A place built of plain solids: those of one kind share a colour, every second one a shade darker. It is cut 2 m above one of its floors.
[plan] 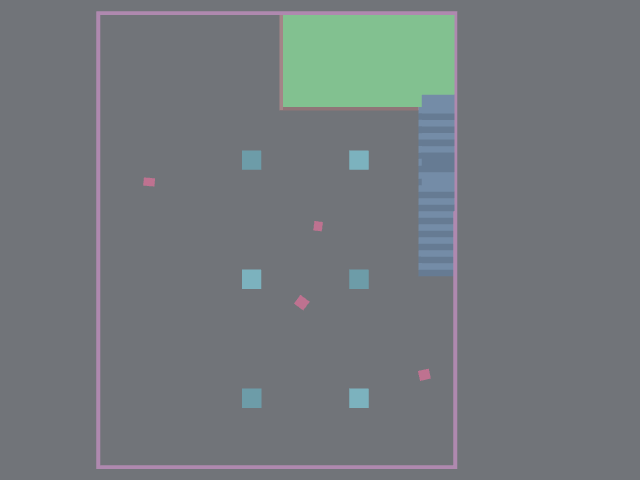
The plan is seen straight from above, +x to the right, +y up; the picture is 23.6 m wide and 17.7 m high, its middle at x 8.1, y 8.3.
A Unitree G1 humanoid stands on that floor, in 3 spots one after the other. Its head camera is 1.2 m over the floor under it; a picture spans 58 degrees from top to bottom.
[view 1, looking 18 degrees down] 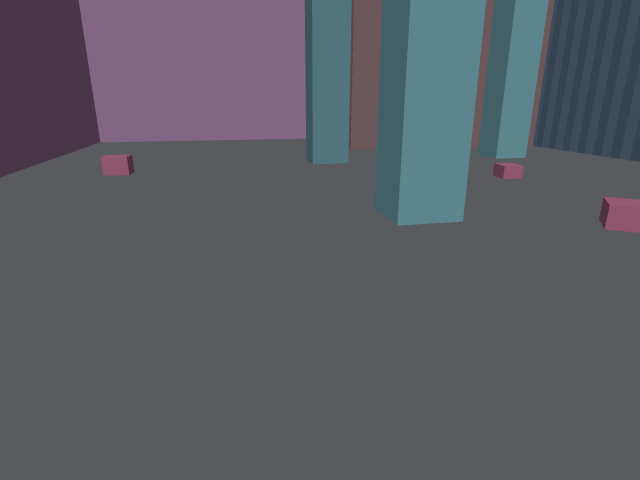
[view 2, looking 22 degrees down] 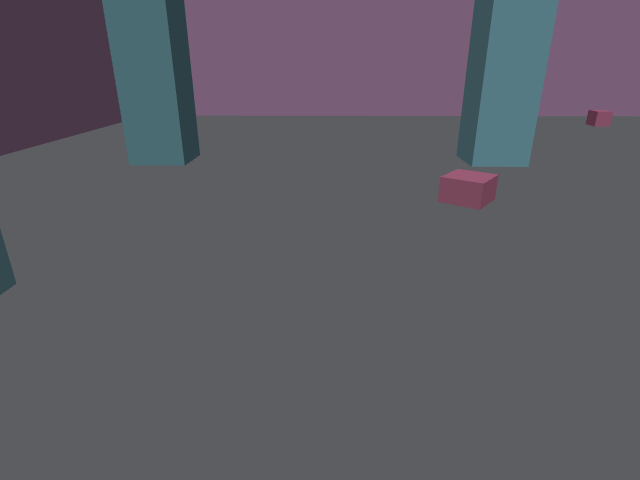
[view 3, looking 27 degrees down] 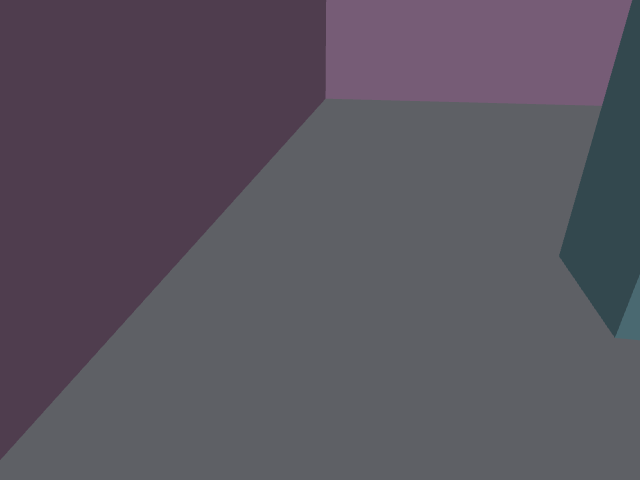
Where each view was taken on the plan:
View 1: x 3.60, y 2.59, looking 78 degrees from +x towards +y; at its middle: ground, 3.88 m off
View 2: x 11.43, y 4.66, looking -179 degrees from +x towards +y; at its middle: ground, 3.20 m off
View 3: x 7.56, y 1.10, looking -171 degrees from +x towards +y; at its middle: ground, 2.64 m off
